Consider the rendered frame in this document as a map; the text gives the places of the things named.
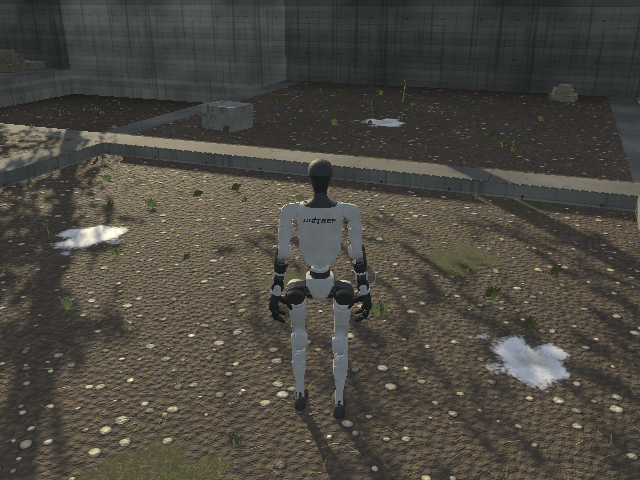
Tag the left robot upper arm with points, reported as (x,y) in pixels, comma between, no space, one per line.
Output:
(288,212)

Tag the robot right hand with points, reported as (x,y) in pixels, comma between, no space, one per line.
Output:
(365,307)

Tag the right robot upper arm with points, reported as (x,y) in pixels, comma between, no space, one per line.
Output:
(352,213)

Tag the robot left thigh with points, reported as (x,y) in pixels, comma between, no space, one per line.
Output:
(296,293)

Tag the robot left hand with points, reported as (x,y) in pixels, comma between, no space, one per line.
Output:
(274,307)

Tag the robot right forearm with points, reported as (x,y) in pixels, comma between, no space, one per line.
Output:
(361,274)

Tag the left robot foot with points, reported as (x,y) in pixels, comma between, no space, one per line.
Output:
(300,402)

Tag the robot left forearm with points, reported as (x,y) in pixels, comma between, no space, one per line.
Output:
(279,272)

